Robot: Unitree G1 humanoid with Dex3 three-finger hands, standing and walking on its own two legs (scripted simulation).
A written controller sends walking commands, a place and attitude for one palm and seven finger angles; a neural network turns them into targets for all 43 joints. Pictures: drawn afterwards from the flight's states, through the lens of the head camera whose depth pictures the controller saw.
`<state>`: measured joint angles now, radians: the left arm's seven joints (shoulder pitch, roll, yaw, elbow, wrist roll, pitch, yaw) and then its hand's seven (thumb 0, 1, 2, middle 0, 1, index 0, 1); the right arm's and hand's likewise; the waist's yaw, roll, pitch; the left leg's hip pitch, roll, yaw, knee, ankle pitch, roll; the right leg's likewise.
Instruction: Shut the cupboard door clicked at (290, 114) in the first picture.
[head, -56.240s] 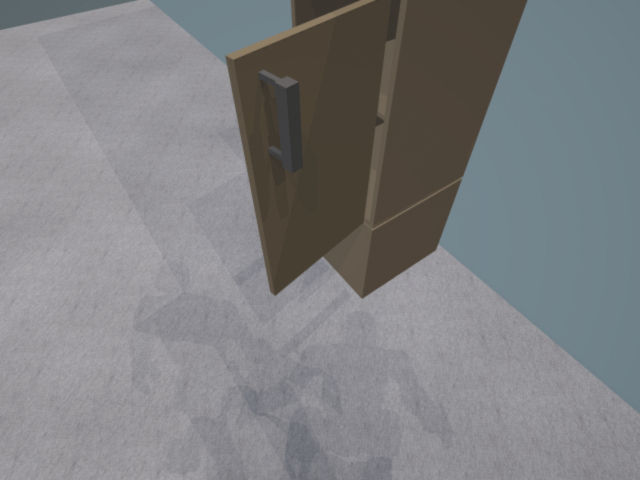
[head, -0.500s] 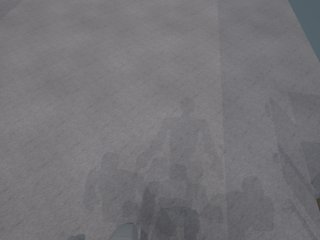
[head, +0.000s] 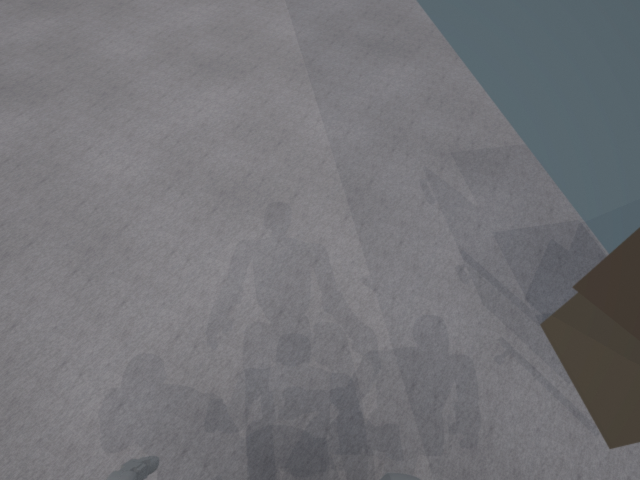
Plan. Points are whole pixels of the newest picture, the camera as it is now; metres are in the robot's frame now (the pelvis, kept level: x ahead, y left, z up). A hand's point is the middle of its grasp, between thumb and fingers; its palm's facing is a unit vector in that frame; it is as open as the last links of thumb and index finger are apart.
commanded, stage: turn to face it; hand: left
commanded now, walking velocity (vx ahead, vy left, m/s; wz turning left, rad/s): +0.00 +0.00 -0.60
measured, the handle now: out of the picture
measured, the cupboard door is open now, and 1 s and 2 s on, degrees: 26 26 26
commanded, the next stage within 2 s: take the last steps up to it in 1.40 s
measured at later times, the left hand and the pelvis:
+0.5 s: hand (207, 477) +0.14 +0.17 -0.18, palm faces -0.21 -0.96 -0.20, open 7.4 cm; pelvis +0.04 -0.01 -0.01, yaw -16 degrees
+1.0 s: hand (282, 378) +0.28 +0.07 -0.15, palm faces -0.54 -0.79 -0.29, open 7.4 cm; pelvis +0.06 -0.04 -0.01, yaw -35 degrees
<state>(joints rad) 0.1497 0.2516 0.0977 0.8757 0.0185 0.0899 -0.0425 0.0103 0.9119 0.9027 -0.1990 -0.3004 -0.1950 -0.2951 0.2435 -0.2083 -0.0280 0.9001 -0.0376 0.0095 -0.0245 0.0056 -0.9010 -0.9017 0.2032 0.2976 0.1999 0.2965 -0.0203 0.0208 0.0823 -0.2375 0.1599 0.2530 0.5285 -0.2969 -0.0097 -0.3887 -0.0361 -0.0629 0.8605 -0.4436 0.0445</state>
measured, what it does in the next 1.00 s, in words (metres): steps on the spot, turning right: right foot, then left foot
